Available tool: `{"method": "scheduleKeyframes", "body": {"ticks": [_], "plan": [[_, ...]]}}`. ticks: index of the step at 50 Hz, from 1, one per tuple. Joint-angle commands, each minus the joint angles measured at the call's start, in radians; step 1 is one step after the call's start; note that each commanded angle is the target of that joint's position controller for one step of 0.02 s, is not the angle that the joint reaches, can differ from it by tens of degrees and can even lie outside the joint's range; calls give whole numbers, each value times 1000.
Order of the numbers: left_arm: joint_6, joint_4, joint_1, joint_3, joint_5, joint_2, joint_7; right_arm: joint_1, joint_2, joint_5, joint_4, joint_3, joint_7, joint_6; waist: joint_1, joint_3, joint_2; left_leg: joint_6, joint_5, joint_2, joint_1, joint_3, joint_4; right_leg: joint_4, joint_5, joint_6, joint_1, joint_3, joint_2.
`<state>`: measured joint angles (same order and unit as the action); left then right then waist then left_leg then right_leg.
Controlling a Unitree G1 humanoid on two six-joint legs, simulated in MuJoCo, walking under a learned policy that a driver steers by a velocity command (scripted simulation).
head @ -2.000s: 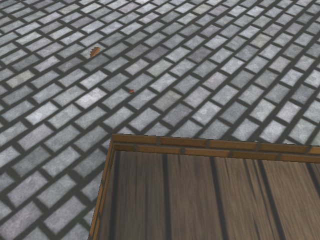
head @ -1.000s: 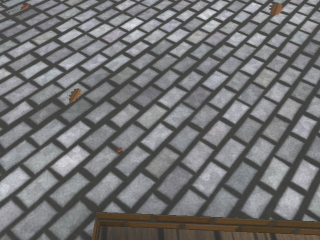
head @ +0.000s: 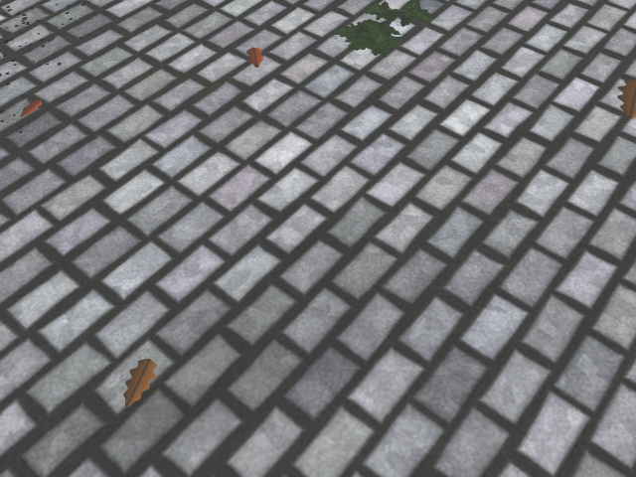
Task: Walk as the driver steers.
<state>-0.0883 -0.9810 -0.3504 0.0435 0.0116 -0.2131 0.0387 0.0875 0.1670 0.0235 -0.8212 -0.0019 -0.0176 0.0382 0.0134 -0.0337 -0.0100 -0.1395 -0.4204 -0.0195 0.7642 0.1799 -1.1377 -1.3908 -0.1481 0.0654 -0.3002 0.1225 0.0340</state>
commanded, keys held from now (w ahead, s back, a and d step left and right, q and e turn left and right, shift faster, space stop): w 0.32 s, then no key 0.44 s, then w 0.24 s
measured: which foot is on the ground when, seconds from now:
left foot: down 0.00-0.52, up 0.54-0.76, down 0.78-1.00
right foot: up 0.00-0.48, down 0.50-1.00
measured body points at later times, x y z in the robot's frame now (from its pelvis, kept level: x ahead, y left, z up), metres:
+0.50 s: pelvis +0.31 +0.00 +0.08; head +0.33 +0.01 +0.53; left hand +0.56 +0.23 +0.02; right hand +0.23 -0.23 -0.05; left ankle +0.11 +0.06 -0.63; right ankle +0.46 -0.09 -0.64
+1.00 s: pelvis +0.45 +0.01 +0.09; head +0.45 +0.01 +0.54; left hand +0.55 +0.26 -0.04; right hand +0.51 -0.26 -0.04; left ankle +0.43 +0.16 -0.64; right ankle +0.46 -0.09 -0.64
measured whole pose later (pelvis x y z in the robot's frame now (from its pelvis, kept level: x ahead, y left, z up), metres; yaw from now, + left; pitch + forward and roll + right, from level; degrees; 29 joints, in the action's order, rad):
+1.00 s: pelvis +0.45 +0.01 +0.09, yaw +2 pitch +3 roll +0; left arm -0.07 -0.88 -0.21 0.06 -0.01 -0.22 0.00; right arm 0.31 0.23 -0.03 -0.90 0.07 0.04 0.06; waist -0.02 0.07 -0.01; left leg 0.03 -0.34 0.07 0.31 -0.01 -0.59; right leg -0.58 -0.32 0.09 -0.34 -0.05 0.02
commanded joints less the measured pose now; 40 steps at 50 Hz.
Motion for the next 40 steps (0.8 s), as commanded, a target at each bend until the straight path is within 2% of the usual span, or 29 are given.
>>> {"method": "scheduleKeyframes", "body": {"ticks": [1,2,3,4,5,6,7,9,11,15,17,21,23,24,25,26,27,28,29,30,31,32,33,34,36,37,38,39,40], "plan": [[-10,100,-44,-10,58,-17,47,250,73,54,-146,31,-40,45,-62,28,14,-97,-84,247,-370,-734,712,-508,136,104,-552,200,39],[-10,127,-29,-37,51,33,49,181,-1,70,-173,2,-48,44,7,42,-20,-51,-45,237,-310,-675,728,-552,187,173,-584,218,21],[-12,131,-31,-50,42,60,49,148,-29,69,-188,-8,-49,52,34,32,-21,-32,7,224,-284,-599,745,-534,196,212,-637,230,15],[-6,142,-23,-51,40,22,49,153,-23,90,-216,-15,-51,67,61,47,-48,1,74,216,-304,-516,762,-483,246,218,-704,221,4],[-3,158,-1,-42,26,-14,46,104,8,85,-197,-5,-53,82,82,65,-42,24,71,191,-282,-402,801,-358,237,198,-674,159,-28],[-3,186,70,-36,15,-37,40,66,17,83,-188,-5,-51,97,93,69,-13,67,90,127,-229,-277,830,-251,246,191,-621,102,-39],[-13,193,90,-21,26,-77,42,59,31,81,-160,-12,-38,118,98,96,78,70,169,106,-208,-233,854,-253,251,151,-555,44,-53],[-35,239,200,-17,26,-87,44,186,79,83,-173,-1,-23,134,34,100,81,100,359,73,-297,-163,856,-105,227,68,-566,-8,-57],[-45,273,312,-19,19,-72,35,355,132,84,-193,11,-15,130,-42,102,91,79,606,107,-534,-205,840,74,217,-6,-674,-43,-54],[1,295,406,-22,45,-27,38,468,126,47,-201,13,-49,122,-49,37,109,4,763,183,-718,-243,879,429,339,-42,-672,-84,-90],[23,317,474,-12,42,-31,36,492,122,26,-202,14,-54,122,-52,5,91,-1,849,208,-782,-253,897,587,322,-39,-644,-101,-82],[9,332,568,17,11,-69,37,543,187,-10,-214,41,-40,117,-41,8,88,101,1127,182,-851,-208,822,846,250,-33,-431,-184,-7],[-7,282,466,34,6,-102,24,494,244,-15,-194,63,-31,111,19,37,92,161,1299,177,-809,-210,718,876,265,-17,-252,-178,16],[-19,219,317,38,-6,-117,6,415,262,-23,-166,69,-32,107,88,80,69,210,1340,157,-757,-208,629,935,406,14,-83,-147,1],[-27,154,107,37,-21,-130,-22,341,237,-31,-121,58,-41,102,148,264,52,260,1286,123,-627,-208,521,879,571,92,292,-116,-55],[-29,134,-7,49,-3,-191,-26,496,89,-3,-115,15,-27,105,97,532,-230,344,520,24,-287,-206,108,701,1124,363,823,97,-318],[-16,113,-172,41,26,-165,-25,502,102,1,-80,20,-45,103,146,719,-267,391,-337,-91,-75,-259,-202,837,1126,509,1009,475,-519],[-26,81,-171,81,47,-229,-40,286,192,-6,-12,59,-50,79,184,463,-80,321,-312,-37,-13,-306,-308,914,934,365,764,390,-442],[-38,121,72,86,13,-230,-42,281,183,11,-6,61,-34,74,63,248,-59,253,-263,44,-32,-292,-203,1003,695,296,429,243,-399],[-39,184,286,50,-24,-134,-32,355,143,51,-38,49,-18,69,-42,183,-28,225,-237,104,-175,-294,-48,1074,614,262,164,161,-328],[-41,202,363,13,-50,-41,-15,374,61,72,-49,24,-18,70,-110,129,-50,223,-228,137,-308,-279,86,1107,593,223,-35,91,-263],[-34,221,399,24,-50,-74,7,428,53,66,-75,24,-27,65,-154,144,-42,238,-158,123,-485,-218,108,1128,624,203,-191,28,-217],[-37,239,430,48,-32,-139,22,483,67,37,-98,33,-41,57,-182,175,8,257,-48,107,-574,-167,172,1110,652,183,-251,-43,-167],[-45,247,439,65,-24,-173,30,471,70,3,-106,32,-59,50,-164,188,9,281,37,91,-579,-138,239,1087,614,165,-238,-89,-133],[-50,213,389,68,-32,-170,35,443,120,-15,-103,43,-77,47,-141,175,2,290,185,93,-586,-125,379,1038,381,126,-215,-79,-127],[8,184,258,31,14,-114,3,354,59,-72,-68,31,9,21,-88,208,-58,208,325,83,-567,-148,516,1080,341,162,-127,-18,-193],[28,173,241,18,16,-75,-12,307,95,-63,-51,34,49,10,-83,193,-72,174,350,91,-589,-171,578,1065,199,141,-121,1,-195],[41,167,220,7,8,-54,-22,273,158,-31,-32,49,69,0,-67,185,-66,137,304,119,-591,-206,600,1064,-118,97,-138,6,-167],[55,171,203,14,6,-88,-32,220,233,-20,2,68,81,-6,-31,133,-53,98,84,145,-510,-235,638,1041,-392,59,-147,-2,-120]]}}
